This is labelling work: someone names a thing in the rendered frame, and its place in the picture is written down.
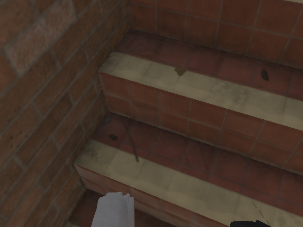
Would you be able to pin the left robot thigh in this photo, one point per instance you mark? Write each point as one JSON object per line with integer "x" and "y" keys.
{"x": 114, "y": 210}

